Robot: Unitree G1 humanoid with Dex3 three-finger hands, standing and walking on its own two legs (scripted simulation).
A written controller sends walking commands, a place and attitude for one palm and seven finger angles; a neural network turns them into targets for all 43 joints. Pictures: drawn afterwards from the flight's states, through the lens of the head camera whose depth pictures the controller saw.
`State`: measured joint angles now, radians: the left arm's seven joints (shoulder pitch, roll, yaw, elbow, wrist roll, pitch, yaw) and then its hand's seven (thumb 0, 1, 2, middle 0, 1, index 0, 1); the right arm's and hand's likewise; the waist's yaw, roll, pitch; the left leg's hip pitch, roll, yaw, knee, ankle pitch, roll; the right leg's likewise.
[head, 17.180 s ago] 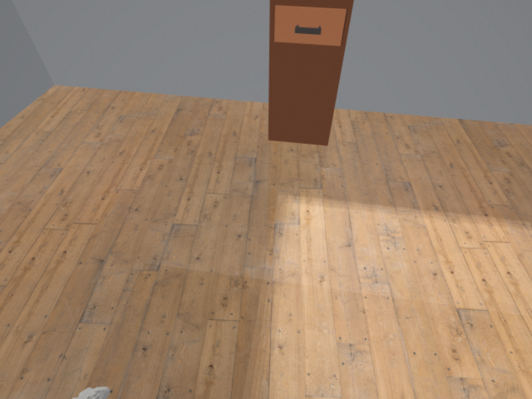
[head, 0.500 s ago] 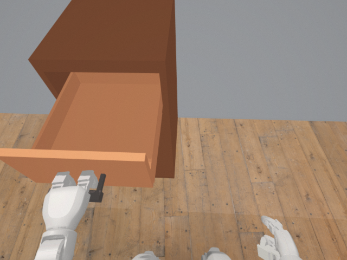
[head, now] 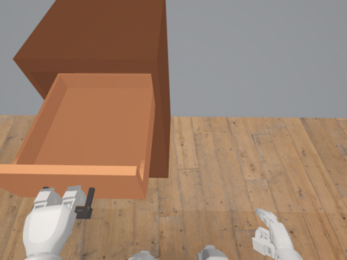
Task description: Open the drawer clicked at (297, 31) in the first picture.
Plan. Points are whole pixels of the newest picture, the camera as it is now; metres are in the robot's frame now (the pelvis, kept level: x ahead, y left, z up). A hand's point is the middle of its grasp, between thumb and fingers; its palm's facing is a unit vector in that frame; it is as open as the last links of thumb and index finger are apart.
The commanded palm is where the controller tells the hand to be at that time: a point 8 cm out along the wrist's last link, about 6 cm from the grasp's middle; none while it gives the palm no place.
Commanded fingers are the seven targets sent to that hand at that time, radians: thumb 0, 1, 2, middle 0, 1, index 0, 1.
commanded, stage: open the thumb to release the handle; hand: left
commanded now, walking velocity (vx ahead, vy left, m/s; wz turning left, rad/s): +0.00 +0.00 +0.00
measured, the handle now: (65, 202) +0.24 +0.26 -0.01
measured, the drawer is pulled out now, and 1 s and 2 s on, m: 0.30 0.29 0.29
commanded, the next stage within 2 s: lift the hand off the handle in 0.50 s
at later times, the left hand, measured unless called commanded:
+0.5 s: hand (63, 228) +0.19 +0.26 -0.03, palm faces -0.02 -0.04 -1.00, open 12.1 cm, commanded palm +0.18 +0.25 +0.02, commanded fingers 0.00 -0.50 0.30 -0.30 -1.20 -0.30 -1.20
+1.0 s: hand (65, 222) +0.20 +0.26 -0.03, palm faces -0.01 -0.03 -1.00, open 13.6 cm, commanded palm +0.19 +0.25 +0.03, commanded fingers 0.00 -0.50 0.30 -0.30 -1.20 -0.30 -1.20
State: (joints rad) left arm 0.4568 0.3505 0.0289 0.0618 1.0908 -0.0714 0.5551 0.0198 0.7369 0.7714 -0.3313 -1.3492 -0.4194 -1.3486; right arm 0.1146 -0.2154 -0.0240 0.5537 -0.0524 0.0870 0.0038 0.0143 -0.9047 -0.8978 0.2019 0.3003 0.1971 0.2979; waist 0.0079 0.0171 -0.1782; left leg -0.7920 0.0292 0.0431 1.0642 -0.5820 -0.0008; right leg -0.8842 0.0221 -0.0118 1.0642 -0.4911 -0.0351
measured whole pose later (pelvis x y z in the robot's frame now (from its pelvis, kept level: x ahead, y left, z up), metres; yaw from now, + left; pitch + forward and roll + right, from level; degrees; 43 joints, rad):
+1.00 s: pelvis -0.03 -0.01 +0.00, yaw +3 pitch +16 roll +0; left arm 0.20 0.37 -0.02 0.25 1.10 -0.08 0.53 0.00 -0.49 0.30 -0.32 -1.20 -0.36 -1.25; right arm 0.13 -0.23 -0.04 0.63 -0.05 0.08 -0.06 0.01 -0.90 -0.90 0.20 0.30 0.20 0.30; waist 0.04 0.04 -0.16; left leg -0.83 0.01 0.00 1.08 -0.53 -0.01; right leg -0.89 0.00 -0.06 1.06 -0.46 -0.04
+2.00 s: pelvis +0.00 +0.00 +0.04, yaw +2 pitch +10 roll +0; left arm 0.31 0.38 -0.04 0.03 1.04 -0.02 0.40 0.00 -0.49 0.30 -0.32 -1.20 -0.40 -1.22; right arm 0.12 -0.22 -0.02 0.59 -0.04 0.09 -0.04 0.01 -0.90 -0.90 0.20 0.30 0.20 0.30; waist 0.07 0.05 -0.10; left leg -0.53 0.00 0.01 0.82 -0.46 0.00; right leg -0.60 0.00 -0.04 0.82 -0.39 -0.03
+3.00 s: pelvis -0.01 +0.00 +0.06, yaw +3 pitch +3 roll +0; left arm 0.28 0.43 -0.02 -0.16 0.97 -0.01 0.19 0.00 -0.49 0.30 -0.32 -1.20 -0.32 -1.20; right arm 0.11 -0.24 -0.01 0.60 -0.02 0.10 -0.04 0.02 -0.91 -0.90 0.20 0.30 0.20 0.30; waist 0.11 0.08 -0.04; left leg -0.30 -0.01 0.01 0.59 -0.36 0.01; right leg -0.37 0.00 -0.04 0.61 -0.30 -0.02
